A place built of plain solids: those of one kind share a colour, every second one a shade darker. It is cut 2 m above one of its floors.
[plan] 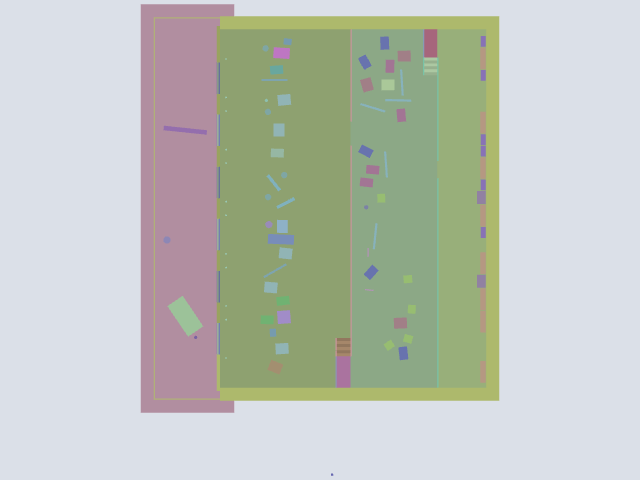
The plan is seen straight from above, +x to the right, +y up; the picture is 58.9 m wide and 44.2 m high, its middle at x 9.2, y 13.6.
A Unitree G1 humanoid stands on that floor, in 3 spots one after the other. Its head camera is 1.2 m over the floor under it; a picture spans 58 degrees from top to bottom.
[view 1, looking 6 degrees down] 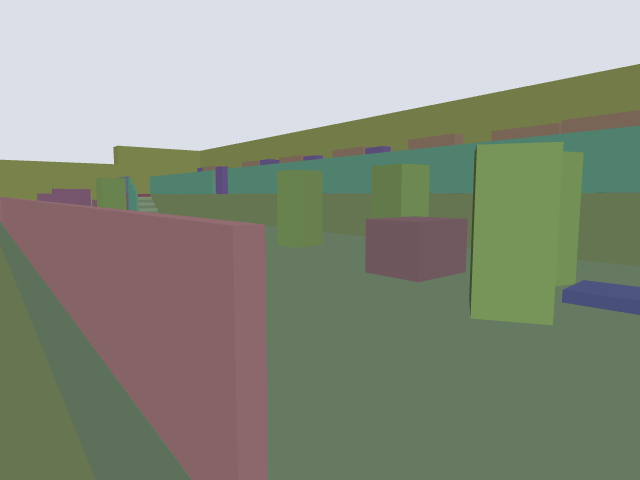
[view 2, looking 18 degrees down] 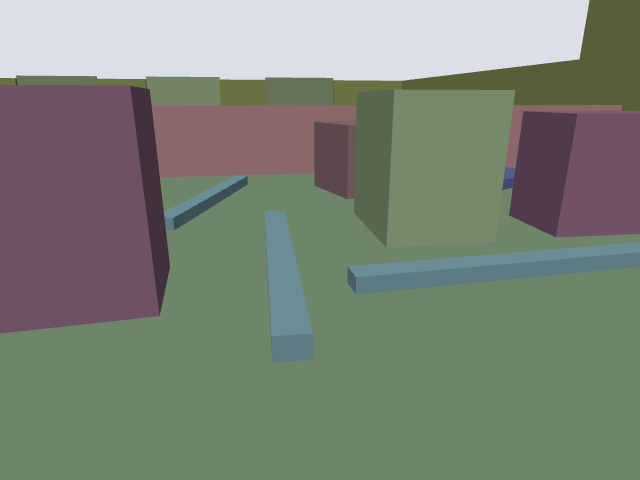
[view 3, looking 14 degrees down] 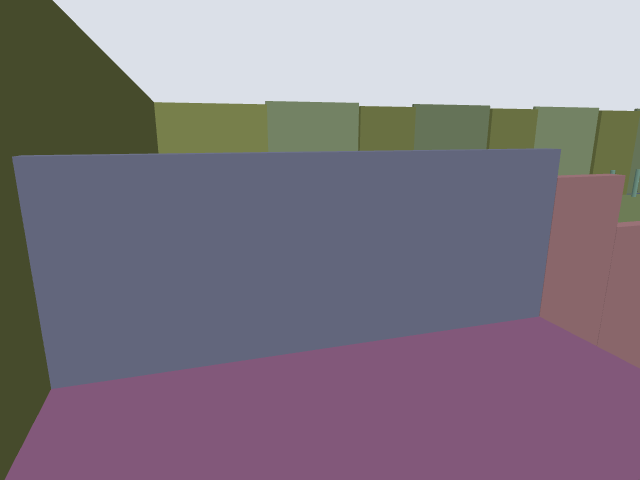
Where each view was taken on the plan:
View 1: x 11.38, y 1.65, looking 52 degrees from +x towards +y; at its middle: cage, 10.23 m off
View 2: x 19.40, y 26.28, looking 171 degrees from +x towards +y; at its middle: floor_low_metal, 3.88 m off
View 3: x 12.90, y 0.70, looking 163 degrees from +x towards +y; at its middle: rail_lowland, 2.32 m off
